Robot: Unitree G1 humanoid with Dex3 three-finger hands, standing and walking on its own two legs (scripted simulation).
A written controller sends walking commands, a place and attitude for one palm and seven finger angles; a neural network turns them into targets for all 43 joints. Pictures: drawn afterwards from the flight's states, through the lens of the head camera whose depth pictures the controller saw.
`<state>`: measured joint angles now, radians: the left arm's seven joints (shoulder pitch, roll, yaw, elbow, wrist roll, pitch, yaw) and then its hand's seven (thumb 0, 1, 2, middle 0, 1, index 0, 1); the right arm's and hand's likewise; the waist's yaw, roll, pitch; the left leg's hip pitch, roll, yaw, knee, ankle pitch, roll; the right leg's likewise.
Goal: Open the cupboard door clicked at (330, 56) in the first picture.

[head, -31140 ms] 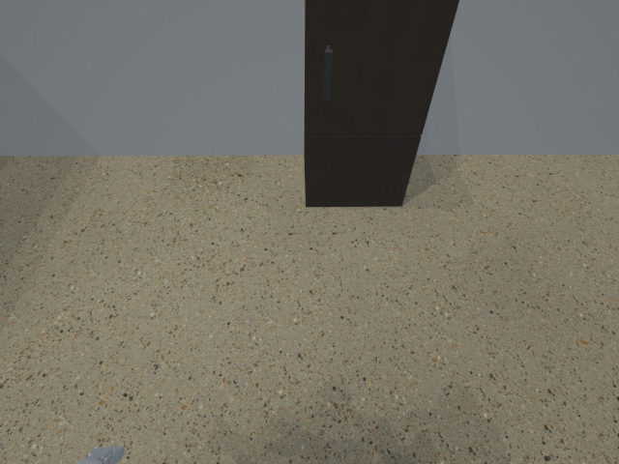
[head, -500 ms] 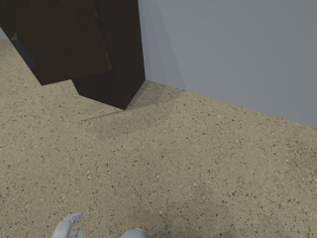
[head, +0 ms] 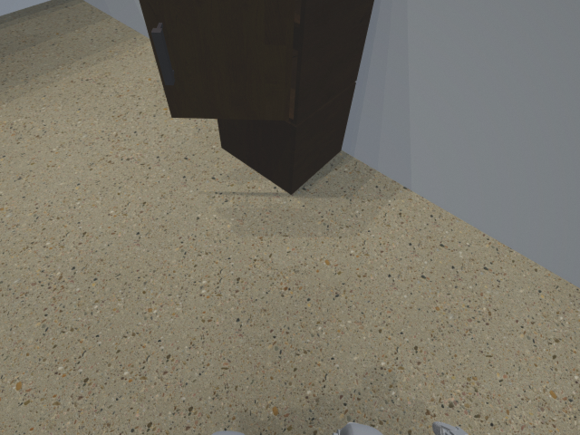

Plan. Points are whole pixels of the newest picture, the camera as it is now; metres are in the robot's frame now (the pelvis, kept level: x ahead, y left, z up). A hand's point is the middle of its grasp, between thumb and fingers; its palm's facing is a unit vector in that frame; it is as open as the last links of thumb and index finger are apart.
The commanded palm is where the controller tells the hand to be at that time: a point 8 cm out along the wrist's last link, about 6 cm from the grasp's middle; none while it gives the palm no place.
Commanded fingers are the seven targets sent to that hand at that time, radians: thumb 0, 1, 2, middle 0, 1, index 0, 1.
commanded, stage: take the last steps up to it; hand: left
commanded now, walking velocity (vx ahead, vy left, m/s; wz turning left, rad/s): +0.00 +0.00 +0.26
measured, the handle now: (165, 54) +1.06 +0.44 -0.10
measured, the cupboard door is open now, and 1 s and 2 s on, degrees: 41 41 41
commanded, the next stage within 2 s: come to a stop and stand still in 1.66 s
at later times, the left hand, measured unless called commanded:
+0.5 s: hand out of the picture -0.03 +0.20 -0.17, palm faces +0.26 -0.95 -0.17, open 7.4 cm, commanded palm none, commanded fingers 0.00 0.90 0.90 -0.20 -0.30 -0.20 -0.30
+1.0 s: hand (159, 316) +0.31 +0.25 -0.15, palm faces +0.13 -0.97 -0.22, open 7.4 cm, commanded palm none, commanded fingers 0.00 0.90 0.90 -0.20 -0.30 -0.20 -0.30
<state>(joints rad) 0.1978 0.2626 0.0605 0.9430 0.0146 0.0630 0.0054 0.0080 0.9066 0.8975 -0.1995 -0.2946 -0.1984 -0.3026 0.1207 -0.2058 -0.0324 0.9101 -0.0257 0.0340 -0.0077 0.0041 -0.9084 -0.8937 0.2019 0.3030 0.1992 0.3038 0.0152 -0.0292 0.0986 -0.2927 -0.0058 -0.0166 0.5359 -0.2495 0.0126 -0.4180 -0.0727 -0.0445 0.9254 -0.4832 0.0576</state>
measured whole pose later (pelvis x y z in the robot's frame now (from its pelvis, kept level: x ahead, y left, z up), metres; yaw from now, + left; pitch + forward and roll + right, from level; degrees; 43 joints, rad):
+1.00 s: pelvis +0.20 +0.06 -0.01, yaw +10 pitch -1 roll +2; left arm 0.09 0.17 0.04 0.95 0.02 -0.06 -0.02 0.00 0.91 0.90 -0.20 -0.29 -0.20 -0.30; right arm 0.40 -0.16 -0.03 1.15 -0.01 -0.01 -0.01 0.01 -0.91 -0.89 0.20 0.30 0.20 0.30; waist -0.05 0.02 0.10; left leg -0.21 0.01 0.06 0.92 -0.50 0.01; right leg -0.35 -0.04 -0.13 0.63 -0.27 -0.07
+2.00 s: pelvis +0.51 +0.16 +0.00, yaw +8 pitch -1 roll +1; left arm 0.11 0.17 0.02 1.02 0.01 -0.01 0.02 0.00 0.91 0.90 -0.20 -0.29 -0.20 -0.30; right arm 0.29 -0.16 -0.02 1.09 0.00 0.02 -0.02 0.01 -0.91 -0.89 0.20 0.30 0.20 0.30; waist -0.04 -0.01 0.08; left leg -0.27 0.02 0.07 0.59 -0.31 -0.05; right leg -0.26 -0.05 -0.11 0.54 -0.26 -0.02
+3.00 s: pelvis +0.49 +0.17 +0.00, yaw +6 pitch +0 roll +0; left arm 0.24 0.23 -0.02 1.03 0.01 -0.01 0.02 0.01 0.90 0.90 -0.20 -0.29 -0.20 -0.30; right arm 0.31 -0.20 0.01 1.09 -0.01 -0.01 -0.01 0.01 -0.91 -0.89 0.20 0.30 0.20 0.30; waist -0.02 -0.03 0.04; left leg -0.25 -0.01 0.06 0.47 -0.22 0.03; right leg -0.23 0.00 -0.02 0.47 -0.25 -0.01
